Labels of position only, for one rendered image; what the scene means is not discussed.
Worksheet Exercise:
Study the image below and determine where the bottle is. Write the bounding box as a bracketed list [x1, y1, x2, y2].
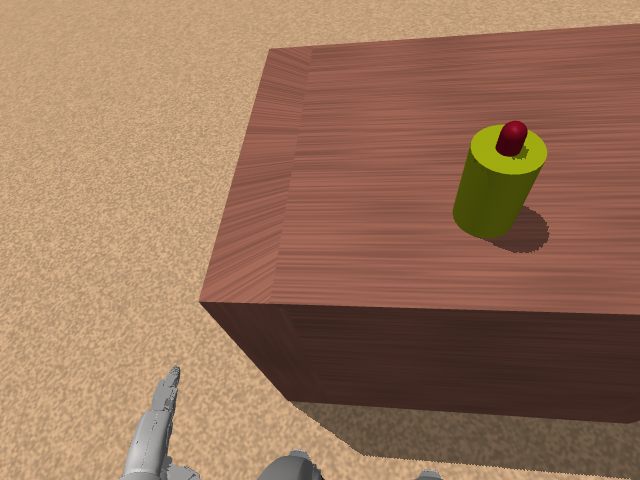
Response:
[453, 121, 547, 238]

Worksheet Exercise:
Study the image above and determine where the left robot hand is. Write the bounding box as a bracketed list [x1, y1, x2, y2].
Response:
[123, 365, 202, 480]

